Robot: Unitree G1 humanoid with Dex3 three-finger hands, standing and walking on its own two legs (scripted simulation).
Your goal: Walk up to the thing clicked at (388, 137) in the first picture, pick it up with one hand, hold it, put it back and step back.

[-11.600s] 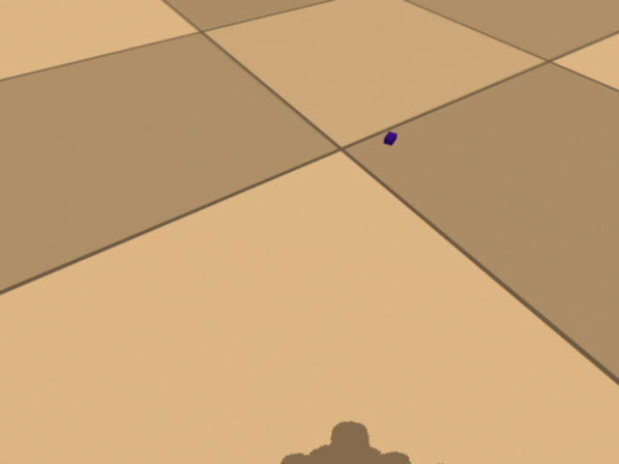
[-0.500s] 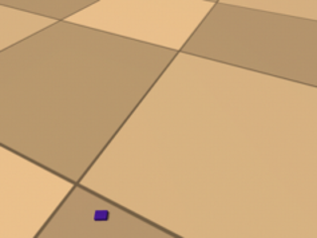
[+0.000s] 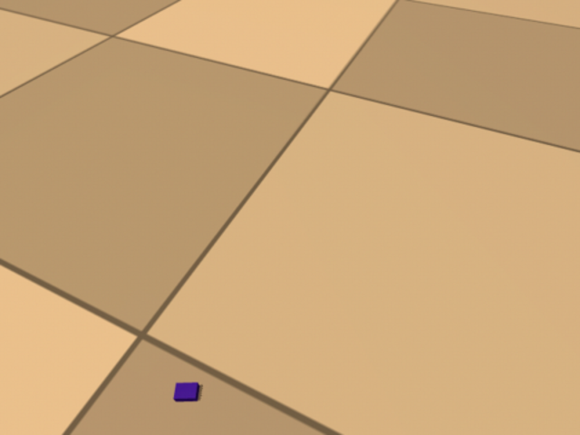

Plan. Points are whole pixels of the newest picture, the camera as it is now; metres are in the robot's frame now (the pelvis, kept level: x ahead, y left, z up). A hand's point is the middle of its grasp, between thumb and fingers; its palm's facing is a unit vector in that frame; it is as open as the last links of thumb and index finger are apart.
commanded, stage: stand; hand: left
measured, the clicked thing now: (186, 392) +0.40 +0.34 -0.77
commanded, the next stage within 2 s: walk up in 0.72 s
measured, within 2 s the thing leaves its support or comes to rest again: neither
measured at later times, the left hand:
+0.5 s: hand out of the picture +0.08 +0.24 -0.16, palm faces -0.02 -0.94 -0.34, open 7.4 cm
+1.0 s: hand out of the picture +0.04 +0.35 -0.14, palm faces +0.04 -0.85 -0.53, open 7.4 cm
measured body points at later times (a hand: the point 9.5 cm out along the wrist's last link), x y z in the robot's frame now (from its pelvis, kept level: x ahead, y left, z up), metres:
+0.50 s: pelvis +0.01 -0.01 +0.00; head +0.01 -0.01 +0.45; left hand +0.08 +0.29 -0.13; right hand +0.09 -0.31 -0.13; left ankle +0.01 +0.11 -0.75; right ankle -0.01 -0.12 -0.75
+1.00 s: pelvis -0.02 +0.05 -0.02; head +0.04 +0.03 +0.43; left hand +0.04 +0.40 -0.11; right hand +0.08 -0.29 -0.15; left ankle -0.02 +0.21 -0.70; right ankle -0.01 -0.12 -0.75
